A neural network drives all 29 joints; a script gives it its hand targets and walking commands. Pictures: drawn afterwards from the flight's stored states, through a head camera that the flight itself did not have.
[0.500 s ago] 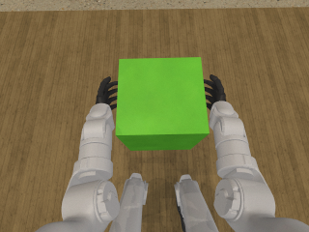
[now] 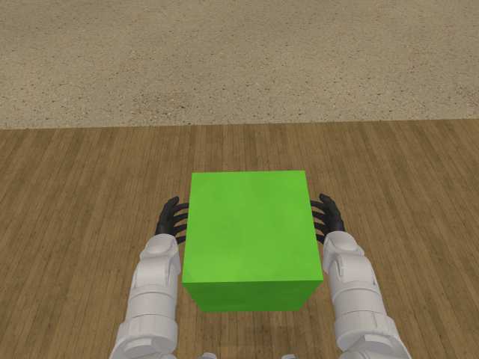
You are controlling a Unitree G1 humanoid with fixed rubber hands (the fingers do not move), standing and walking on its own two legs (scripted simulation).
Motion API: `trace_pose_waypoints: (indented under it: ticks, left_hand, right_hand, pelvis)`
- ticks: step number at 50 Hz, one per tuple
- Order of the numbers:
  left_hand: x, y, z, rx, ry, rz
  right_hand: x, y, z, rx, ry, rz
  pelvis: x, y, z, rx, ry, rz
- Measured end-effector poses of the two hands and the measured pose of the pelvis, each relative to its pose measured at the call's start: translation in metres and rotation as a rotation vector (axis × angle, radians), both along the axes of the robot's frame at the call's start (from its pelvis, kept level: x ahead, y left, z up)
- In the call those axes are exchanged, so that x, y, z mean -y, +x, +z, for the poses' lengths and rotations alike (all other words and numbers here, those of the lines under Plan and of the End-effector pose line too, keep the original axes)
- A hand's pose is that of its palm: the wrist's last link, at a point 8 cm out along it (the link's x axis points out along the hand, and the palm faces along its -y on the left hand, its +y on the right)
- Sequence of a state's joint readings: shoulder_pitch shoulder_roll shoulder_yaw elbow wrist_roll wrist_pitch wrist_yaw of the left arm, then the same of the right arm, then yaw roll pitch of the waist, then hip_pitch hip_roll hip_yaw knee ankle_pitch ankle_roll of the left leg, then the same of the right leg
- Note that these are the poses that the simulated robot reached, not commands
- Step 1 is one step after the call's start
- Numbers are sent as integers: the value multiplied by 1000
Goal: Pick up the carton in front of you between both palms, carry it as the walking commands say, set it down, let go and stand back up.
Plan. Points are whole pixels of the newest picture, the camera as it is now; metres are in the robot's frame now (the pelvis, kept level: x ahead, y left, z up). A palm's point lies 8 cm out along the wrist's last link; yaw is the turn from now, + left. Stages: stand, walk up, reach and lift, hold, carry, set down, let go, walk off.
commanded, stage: reach and lift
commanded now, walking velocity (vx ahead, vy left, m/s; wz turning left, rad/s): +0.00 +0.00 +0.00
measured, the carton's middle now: (249, 247) +0.34 +0.00 -0.09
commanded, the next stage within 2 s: hold in 1.26 s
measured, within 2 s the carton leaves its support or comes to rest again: neither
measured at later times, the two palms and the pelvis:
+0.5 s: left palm (156, 238) +0.29 +0.15 +0.05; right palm (350, 235) +0.30 -0.15 +0.05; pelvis +0.00 +0.00 +0.03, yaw +0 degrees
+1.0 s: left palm (155, 229) +0.30 +0.15 +0.07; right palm (351, 227) +0.30 -0.15 +0.07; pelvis +0.01 +0.00 +0.04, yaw +0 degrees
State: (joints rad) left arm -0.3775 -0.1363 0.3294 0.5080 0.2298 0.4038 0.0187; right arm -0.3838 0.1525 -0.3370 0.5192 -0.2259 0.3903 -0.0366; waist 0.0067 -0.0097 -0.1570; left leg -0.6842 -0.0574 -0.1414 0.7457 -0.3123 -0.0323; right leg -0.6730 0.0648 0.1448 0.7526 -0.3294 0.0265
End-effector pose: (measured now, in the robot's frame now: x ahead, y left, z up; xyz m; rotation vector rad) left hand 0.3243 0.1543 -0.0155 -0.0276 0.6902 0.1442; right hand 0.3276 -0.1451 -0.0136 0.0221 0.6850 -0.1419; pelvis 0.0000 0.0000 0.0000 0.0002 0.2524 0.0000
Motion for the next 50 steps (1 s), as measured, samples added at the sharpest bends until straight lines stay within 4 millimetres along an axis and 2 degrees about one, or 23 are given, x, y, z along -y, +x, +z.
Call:
trace_pose_waypoints:
  ticks: [9,14,21,29,50]
  left_hand:
    - [2,-17,50,24,11,-8]
    - [3,-23,68,22,31,-27]
    - [3,-30,68,-11,32,-30]
    - [2,-29,71,3,27,-23]
    - [3,-22,81,4,49,-37]
  right_hand:
    - [2,-17,49,24,-15,12]
    - [3,-24,67,22,-30,21]
    - [4,-31,68,-12,-34,26]
    - [3,-30,71,3,-29,24]
    - [3,-23,81,3,-49,37]
  pelvis:
    - [-1,12,26,171,0,1]
    - [-1,12,32,249,0,-1]
    - [0,4,32,301,0,-1]
    - [0,-2,31,310,0,0]
    - [-1,14,37,322,1,-1]
